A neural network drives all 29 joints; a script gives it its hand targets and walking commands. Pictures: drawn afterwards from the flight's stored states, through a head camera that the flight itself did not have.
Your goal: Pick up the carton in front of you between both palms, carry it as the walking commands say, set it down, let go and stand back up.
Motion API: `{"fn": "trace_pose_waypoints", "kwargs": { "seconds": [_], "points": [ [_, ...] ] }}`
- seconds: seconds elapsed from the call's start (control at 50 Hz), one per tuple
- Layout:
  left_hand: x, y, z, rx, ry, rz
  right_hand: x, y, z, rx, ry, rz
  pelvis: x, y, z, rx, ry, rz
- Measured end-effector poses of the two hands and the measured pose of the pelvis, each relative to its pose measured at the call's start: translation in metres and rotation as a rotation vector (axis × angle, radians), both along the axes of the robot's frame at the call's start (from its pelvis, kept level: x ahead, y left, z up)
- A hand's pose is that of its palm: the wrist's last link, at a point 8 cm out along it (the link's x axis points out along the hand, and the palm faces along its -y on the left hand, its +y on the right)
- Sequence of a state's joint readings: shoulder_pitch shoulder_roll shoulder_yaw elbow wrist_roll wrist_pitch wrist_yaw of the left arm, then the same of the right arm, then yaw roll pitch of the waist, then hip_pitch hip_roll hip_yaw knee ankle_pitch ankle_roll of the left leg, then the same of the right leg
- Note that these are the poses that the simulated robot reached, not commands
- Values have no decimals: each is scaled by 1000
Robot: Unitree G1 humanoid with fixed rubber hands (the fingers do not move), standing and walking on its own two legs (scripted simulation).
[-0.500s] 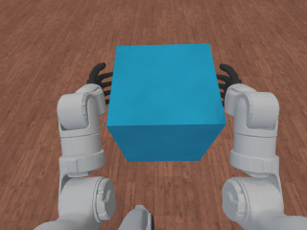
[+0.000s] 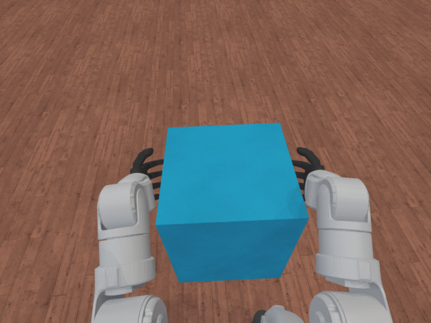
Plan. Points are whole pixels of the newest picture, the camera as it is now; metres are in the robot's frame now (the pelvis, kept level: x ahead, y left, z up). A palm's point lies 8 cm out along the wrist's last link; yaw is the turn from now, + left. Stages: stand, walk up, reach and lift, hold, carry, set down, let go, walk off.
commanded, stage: carry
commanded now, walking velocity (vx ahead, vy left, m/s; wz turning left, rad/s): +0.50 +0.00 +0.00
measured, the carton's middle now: (227, 206) +0.33 +0.01 +0.01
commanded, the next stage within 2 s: none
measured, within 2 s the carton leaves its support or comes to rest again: neither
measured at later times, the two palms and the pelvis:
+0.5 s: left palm (161, 93) +0.59 +0.15 +0.10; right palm (286, 94) +0.60 -0.15 +0.09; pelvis +0.34 -0.01 -0.01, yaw +2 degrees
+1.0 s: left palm (166, 31) +0.92 +0.18 +0.09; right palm (260, 32) +0.92 -0.12 +0.09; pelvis +0.66 +0.02 +0.00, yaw +0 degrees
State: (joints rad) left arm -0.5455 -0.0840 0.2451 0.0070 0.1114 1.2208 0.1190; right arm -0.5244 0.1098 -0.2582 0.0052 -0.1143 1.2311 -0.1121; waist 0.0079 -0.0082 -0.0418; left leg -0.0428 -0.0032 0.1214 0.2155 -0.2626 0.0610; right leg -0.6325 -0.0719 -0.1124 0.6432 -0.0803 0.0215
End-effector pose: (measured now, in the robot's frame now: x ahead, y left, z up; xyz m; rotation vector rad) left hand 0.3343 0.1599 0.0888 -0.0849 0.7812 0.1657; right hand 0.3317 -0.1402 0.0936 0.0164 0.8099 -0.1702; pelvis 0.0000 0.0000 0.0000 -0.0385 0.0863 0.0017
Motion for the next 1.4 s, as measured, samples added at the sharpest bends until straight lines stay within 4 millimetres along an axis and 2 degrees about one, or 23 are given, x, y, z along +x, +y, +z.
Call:
{"fn": "trace_pose_waypoints", "kwargs": {
  "seconds": [0.12,0.2,0.28,0.36,0.44,0.5,0.56,0.62,0.7,0.78,0.88,0.98,1.04,1.08,1.12,1.18,1.24,1.32,1.4],
  "points": [
    [60,-14,-20,-14,-94,57,68,-12,-26,57,-96,17,98,-22,-24,17,-19,23],
    [91,-25,-29,30,-52,48,102,-24,-40,62,-53,40,147,-29,-19,17,-19,47],
    [121,-27,-22,59,-17,38,135,-26,-36,53,-20,65,193,-31,-6,40,-20,49],
    [164,-25,-5,68,-54,34,178,-23,-21,51,-57,72,243,-28,1,54,-21,39],
    [216,-17,6,66,-101,22,227,-16,-9,43,-105,64,298,-18,-1,53,-28,34],
    [260,-7,7,59,-129,13,268,-6,-6,35,-132,56,343,-6,-8,46,-34,30],
    [309,7,-2,43,-145,7,314,8,-10,21,-148,47,392,9,-21,37,-43,18],
    [360,21,-19,22,-133,-4,362,22,-21,-4,-135,40,435,24,-35,60,-49,2],
    [408,28,-31,15,-31,-33,400,29,-33,-9,-31,14,473,36,-22,39,-32,-20],
    [448,27,-28,5,-7,-43,435,29,-29,-8,-7,-11,514,41,-6,24,-21,-18],
    [505,26,-11,22,-54,-46,494,28,-14,-3,-54,-4,574,39,3,18,-11,-8],
    [571,19,5,35,-126,-17,569,21,-2,10,-127,23,645,26,-2,31,-15,-2],
    [616,9,6,48,-151,-2,618,10,-5,25,-153,36,693,14,-12,45,-22,6],
    [649,0,1,58,-164,8,653,2,-14,38,-166,42,727,4,-25,50,-33,20],
    [678,-8,-7,78,-137,8,684,-6,-26,55,-140,45,753,-3,-29,31,-32,26],
    [709,-12,-17,78,-51,22,719,-10,-36,62,-54,55,783,-11,-20,41,-23,46],
    [735,-12,-19,73,-9,41,751,-10,-36,60,-12,73,815,-16,-8,52,-15,48],
    [780,-11,-9,73,-29,50,798,-8,-26,53,-33,88,861,-17,1,63,-8,39],
    [834,-7,4,70,-84,39,850,-5,-13,49,-87,77,913,-11,3,65,-9,32]
  ]
}}
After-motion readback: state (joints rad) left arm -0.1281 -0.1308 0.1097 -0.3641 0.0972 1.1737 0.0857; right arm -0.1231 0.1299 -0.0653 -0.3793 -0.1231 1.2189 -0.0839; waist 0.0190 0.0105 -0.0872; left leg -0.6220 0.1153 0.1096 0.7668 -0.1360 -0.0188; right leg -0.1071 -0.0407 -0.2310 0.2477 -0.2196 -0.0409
